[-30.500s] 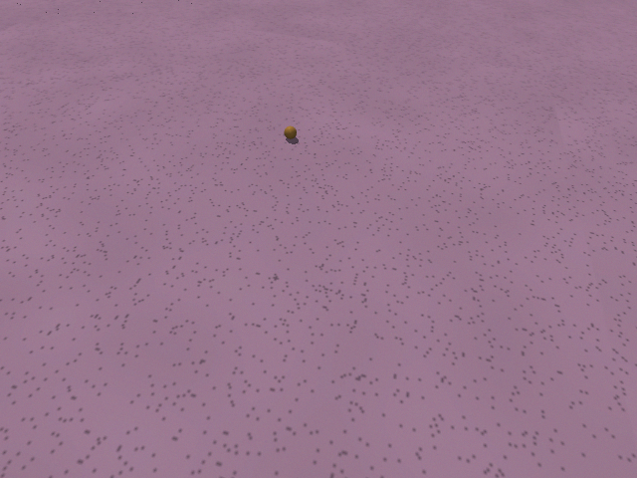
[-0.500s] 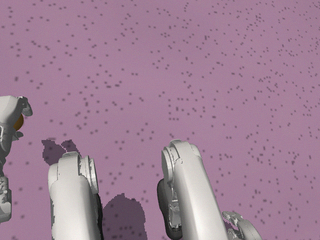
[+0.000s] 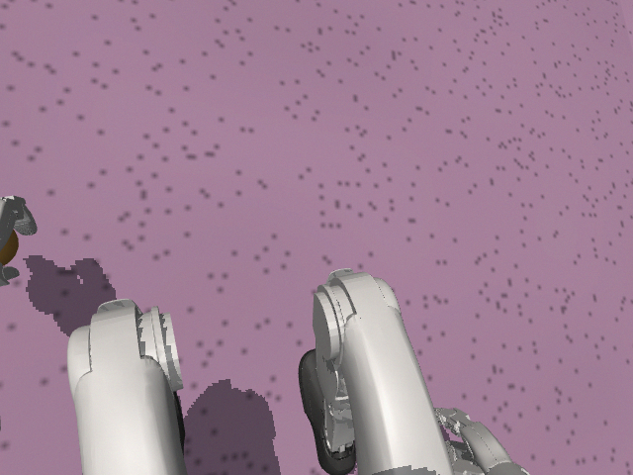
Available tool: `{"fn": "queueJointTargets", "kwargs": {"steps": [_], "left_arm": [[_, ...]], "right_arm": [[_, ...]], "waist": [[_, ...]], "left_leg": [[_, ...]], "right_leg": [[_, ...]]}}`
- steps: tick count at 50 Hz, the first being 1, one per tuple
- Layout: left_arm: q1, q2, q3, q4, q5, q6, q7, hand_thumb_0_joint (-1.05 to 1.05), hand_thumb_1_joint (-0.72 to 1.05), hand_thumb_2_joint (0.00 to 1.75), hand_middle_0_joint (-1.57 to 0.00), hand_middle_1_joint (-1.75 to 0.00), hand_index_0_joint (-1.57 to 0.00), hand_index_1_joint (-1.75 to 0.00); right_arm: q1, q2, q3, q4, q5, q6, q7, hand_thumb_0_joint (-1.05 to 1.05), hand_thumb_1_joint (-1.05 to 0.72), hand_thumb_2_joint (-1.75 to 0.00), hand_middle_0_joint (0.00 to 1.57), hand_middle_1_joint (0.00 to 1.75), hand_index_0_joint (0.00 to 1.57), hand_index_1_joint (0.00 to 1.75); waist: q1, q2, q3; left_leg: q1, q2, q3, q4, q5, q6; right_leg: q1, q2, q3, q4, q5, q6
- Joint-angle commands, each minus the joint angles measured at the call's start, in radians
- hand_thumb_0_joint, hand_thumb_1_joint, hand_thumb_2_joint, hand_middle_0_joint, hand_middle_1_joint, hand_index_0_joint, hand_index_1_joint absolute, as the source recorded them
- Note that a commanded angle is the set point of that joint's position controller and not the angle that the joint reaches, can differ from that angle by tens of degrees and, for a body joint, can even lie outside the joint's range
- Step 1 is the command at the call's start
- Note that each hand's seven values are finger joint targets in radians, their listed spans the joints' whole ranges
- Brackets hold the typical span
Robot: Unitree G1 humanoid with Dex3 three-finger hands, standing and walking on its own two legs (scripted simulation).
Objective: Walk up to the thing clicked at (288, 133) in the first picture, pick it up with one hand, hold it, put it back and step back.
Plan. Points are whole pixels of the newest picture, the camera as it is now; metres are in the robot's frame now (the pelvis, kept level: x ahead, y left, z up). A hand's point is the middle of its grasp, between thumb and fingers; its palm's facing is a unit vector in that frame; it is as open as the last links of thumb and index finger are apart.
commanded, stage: rest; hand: left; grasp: from above
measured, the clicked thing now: out of the picture +0.41 +0.34 -0.20
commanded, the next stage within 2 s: open in 1.52 s
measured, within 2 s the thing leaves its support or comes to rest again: rests again in 1.14 s
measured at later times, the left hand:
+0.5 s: hand (12, 255) +0.40 +0.32 -0.23, palm faces -0.45 -0.14 -0.88, open 7.1 cm
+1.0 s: hand (21, 255) +0.41 +0.32 -0.25, palm faces -0.44 -0.14 -0.89, open 7.1 cm
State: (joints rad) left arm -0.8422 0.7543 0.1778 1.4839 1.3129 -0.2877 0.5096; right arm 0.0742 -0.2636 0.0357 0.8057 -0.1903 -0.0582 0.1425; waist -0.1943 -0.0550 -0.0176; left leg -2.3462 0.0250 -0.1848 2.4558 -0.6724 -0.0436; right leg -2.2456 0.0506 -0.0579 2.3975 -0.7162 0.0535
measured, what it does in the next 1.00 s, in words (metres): stands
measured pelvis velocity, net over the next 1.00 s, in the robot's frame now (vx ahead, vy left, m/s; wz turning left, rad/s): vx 0.00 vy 0.01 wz -0.08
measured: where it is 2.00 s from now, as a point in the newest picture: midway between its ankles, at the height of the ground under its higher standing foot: (252, 451)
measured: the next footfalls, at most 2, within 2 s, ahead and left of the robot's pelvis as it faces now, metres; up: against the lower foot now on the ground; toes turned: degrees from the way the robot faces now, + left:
none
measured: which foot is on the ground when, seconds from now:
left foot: down 0.00-1.00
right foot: down 0.00-1.00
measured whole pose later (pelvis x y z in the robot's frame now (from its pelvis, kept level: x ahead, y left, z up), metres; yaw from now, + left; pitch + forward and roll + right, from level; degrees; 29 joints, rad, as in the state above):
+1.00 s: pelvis +0.00 +0.01 -0.03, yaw -4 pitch +26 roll -11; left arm -0.86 0.88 0.21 1.68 1.32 -0.29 0.66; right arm 0.03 -0.29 0.17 0.80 -0.31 -0.17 0.24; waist -0.27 -0.11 0.08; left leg -2.36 0.02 -0.27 2.59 -0.71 -0.05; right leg -2.24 0.09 -0.11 2.47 -0.71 0.07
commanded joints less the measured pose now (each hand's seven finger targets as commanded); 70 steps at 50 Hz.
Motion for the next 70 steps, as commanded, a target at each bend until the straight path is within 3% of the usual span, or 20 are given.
{"fn": "queueJointTargets", "kwargs": {"steps": [1,11,14,17,18,20,27,29,32,37,38,44,48,55,57,58,60,62,68,70], "left_arm": [[-0.275,0.270,0.028,-0.096,-0.019,0.005,0.054,0.00,0.46,0.66,-0.85,-0.65,-0.87,-0.62],[-0.238,0.340,0.079,-0.022,-0.007,-0.001,0.084,0.00,0.57,0.65,-0.90,-0.69,-0.93,-0.65],[-0.247,0.309,0.051,-0.012,-0.013,-0.004,0.085,0.00,0.57,0.67,-0.91,-0.69,-0.94,-0.66],[-0.252,0.357,0.069,-0.003,-0.009,-0.006,0.094,0.00,0.59,0.65,-0.91,-0.71,-0.95,-0.66],[-0.235,0.320,0.051,0.008,-0.010,-0.006,0.095,0.00,0.60,0.65,-0.92,-0.69,-0.96,-0.65],[-0.258,0.366,0.074,-0.001,-0.009,-0.012,0.105,0.00,0.62,0.65,-0.92,-0.70,-0.97,-0.66],[-0.235,0.364,0.070,0.019,0.000,-0.017,0.139,0.00,0.61,0.64,-0.93,-0.68,-0.97,-0.64],[-0.265,0.361,0.059,0.036,0.005,-0.016,0.149,0.00,0.62,0.64,-0.92,-0.70,-0.97,-0.66],[-0.238,0.379,0.071,0.040,0.007,-0.011,0.161,0.00,0.59,0.66,-0.92,-0.67,-0.96,-0.64],[-0.259,0.365,0.044,0.075,-0.003,-0.006,0.167,0.00,0.60,0.66,-0.92,-0.68,-0.96,-0.65],[-0.234,0.402,0.076,0.077,-0.005,-0.005,0.174,0.00,0.59,0.66,-0.92,-0.69,-0.95,-0.65],[-0.248,0.360,0.027,0.093,-0.015,0.002,0.175,0.00,0.59,0.67,-0.92,-0.69,-0.95,-0.65],[-0.245,0.400,0.058,0.093,-0.005,-0.004,0.188,0.00,0.60,0.67,-0.93,-0.68,-0.96,-0.65],[-0.247,0.358,0.010,0.115,-0.015,-0.004,0.201,0.00,0.57,0.64,-0.92,-0.65,-0.94,-0.62],[-0.255,0.406,0.034,0.122,-0.009,-0.004,0.205,0.00,0.59,0.64,-0.93,-0.65,-0.96,-0.62],[-0.252,0.361,-0.001,0.124,-0.018,-0.003,0.206,0.00,0.58,0.64,-0.93,-0.63,-0.96,-0.61],[-0.258,0.414,0.032,0.115,-0.017,-0.004,0.216,0.00,0.57,0.62,-0.93,-0.62,-0.96,-0.60],[-0.220,0.380,0.022,0.117,-0.017,0.001,0.222,0.00,0.55,0.63,-0.91,-0.63,-0.94,-0.60],[-0.255,0.397,0.021,0.125,-0.025,0.004,0.231,0.00,0.55,0.61,-0.92,-0.61,-0.94,-0.59],[-0.224,0.430,0.043,0.123,-0.017,0.007,0.239,0.00,0.55,0.62,-0.92,-0.61,-0.94,-0.58]], "right_arm": [[0.178,-0.251,-0.062,-0.002,-0.012,-0.016,-0.008,0.00,-0.90,-0.90,0.20,0.30,0.20,0.30],[0.168,-0.279,-0.035,-0.014,-0.049,-0.026,0.013,0.00,-0.90,-0.89,0.20,0.30,0.20,0.30],[0.152,-0.272,-0.023,-0.020,-0.056,-0.031,0.019,0.00,-0.90,-0.90,0.20,0.30,0.20,0.30],[0.157,-0.285,-0.017,-0.018,-0.067,-0.041,0.023,0.00,-0.90,-0.90,0.20,0.30,0.20,0.30],[0.153,-0.285,-0.013,-0.015,-0.068,-0.041,0.024,0.00,-0.89,-0.89,0.20,0.30,0.20,0.30],[0.147,-0.299,-0.007,-0.024,-0.075,-0.047,0.027,0.00,-0.90,-0.90,0.20,0.30,0.20,0.30],[0.135,-0.298,0.013,-0.018,-0.086,-0.063,0.038,0.00,-0.90,-0.90,0.20,0.30,0.20,0.30],[0.133,-0.304,0.018,-0.008,-0.101,-0.072,0.048,0.00,-0.90,-0.90,0.20,0.30,0.20,0.30],[0.119,-0.309,0.021,-0.010,-0.099,-0.077,0.050,0.00,-0.90,-0.90,0.20,0.30,0.20,0.30],[0.110,-0.317,0.034,-0.010,-0.108,-0.102,0.065,0.00,-0.90,-0.90,0.20,0.30,0.20,0.30],[0.112,-0.321,0.031,-0.005,-0.107,-0.102,0.062,0.00,-0.90,-0.90,0.20,0.30,0.20,0.30],[0.098,-0.320,0.045,-0.012,-0.110,-0.119,0.077,0.00,-0.90,-0.90,0.20,0.30,0.20,0.30],[0.102,-0.333,0.049,-0.012,-0.121,-0.122,0.084,0.00,-0.90,-0.90,0.20,0.30,0.20,0.30],[0.088,-0.333,0.066,-0.015,-0.126,-0.140,0.094,0.00,-0.90,-0.90,0.20,0.30,0.20,0.30],[0.103,-0.347,0.065,-0.013,-0.129,-0.148,0.099,0.00,-0.90,-0.90,0.20,0.30,0.20,0.30],[0.085,-0.337,0.070,-0.009,-0.125,-0.150,0.100,0.00,-0.90,-0.90,0.20,0.30,0.20,0.30],[0.081,-0.345,0.071,-0.018,-0.128,-0.156,0.102,0.00,-0.90,-0.90,0.20,0.30,0.20,0.30],[0.081,-0.341,0.075,-0.015,-0.126,-0.153,0.104,0.00,-0.90,-0.90,0.20,0.30,0.20,0.30],[0.078,-0.363,0.082,-0.023,-0.133,-0.172,0.118,0.00,-0.90,-0.90,0.20,0.30,0.20,0.30],[0.075,-0.361,0.081,-0.016,-0.129,-0.172,0.118,0.00,-0.90,-0.90,0.20,0.30,0.20,0.30]], "waist": [[-0.009,0.311,-0.653],[-0.022,0.312,-0.634],[-0.029,0.308,-0.623],[-0.035,0.308,-0.605],[-0.033,0.306,-0.593],[-0.046,0.327,-0.591],[-0.040,0.347,-0.595],[-0.065,0.366,-0.566],[-0.052,0.375,-0.581],[-0.076,0.365,-0.536],[-0.063,0.364,-0.551],[-0.081,0.358,-0.525],[-0.085,0.384,-0.524],[-0.102,0.370,-0.511],[-0.108,0.367,-0.510],[-0.098,0.373,-0.501],[-0.099,0.377,-0.505],[-0.085,0.393,-0.524],[-0.117,0.379,-0.499],[-0.089,0.394,-0.498]], "left_leg": [[0.515,-0.009,0.135,-0.216,0.145,0.062],[0.490,-0.007,0.122,-0.170,0.181,0.060],[0.455,-0.007,0.121,-0.160,0.150,0.062],[0.441,-0.005,0.116,-0.144,0.141,0.064],[0.442,-0.007,0.114,-0.150,0.129,0.062],[0.456,-0.005,0.105,-0.144,0.135,0.059],[0.465,-0.002,0.099,-0.142,0.149,0.055],[0.475,0.000,0.092,-0.138,0.137,0.052],[0.477,0.002,0.091,-0.135,0.158,0.052],[0.461,0.005,0.085,-0.122,0.137,0.052],[0.461,0.007,0.082,-0.126,0.141,0.053],[0.442,0.006,0.076,-0.123,0.121,0.053],[0.466,0.009,0.069,-0.126,0.147,0.048],[0.459,0.012,0.063,-0.121,0.137,0.051],[0.462,0.011,0.063,-0.110,0.142,0.052],[0.457,0.012,0.061,-0.125,0.125,0.049],[0.466,0.015,0.057,-0.124,0.123,0.049],[0.479,0.013,0.059,-0.137,0.149,0.046],[0.486,0.018,0.048,-0.116,0.164,0.046],[0.473,0.018,0.054,-0.120,0.160,0.044]], "right_leg": [[0.271,0.021,-0.113,-0.251,0.229,-0.073],[0.287,0.029,-0.140,-0.202,0.266,-0.073],[0.291,0.035,-0.135,-0.209,0.243,-0.073],[0.295,0.035,-0.135,-0.202,0.238,-0.071],[0.278,0.037,-0.144,-0.204,0.220,-0.073],[0.274,0.038,-0.154,-0.189,0.225,-0.076],[0.294,0.046,-0.161,-0.176,0.246,-0.072],[0.254,0.047,-0.179,-0.159,0.237,-0.070],[0.282,0.051,-0.172,-0.164,0.262,-0.072],[0.273,0.050,-0.181,-0.161,0.244,-0.069],[0.288,0.054,-0.176,-0.168,0.250,-0.070],[0.276,0.055,-0.188,-0.162,0.237,-0.069],[0.282,0.055,-0.202,-0.146,0.259,-0.068],[0.294,0.060,-0.202,-0.163,0.256,-0.064],[0.296,0.057,-0.202,-0.155,0.262,-0.063],[0.290,0.060,-0.202,-0.161,0.240,-0.067],[0.295,0.061,-0.204,-0.163,0.240,-0.068],[0.313,0.065,-0.205,-0.160,0.260,-0.069],[0.306,0.064,-0.217,-0.155,0.285,-0.063],[0.322,0.065,-0.207,-0.157,0.274,-0.067]]}}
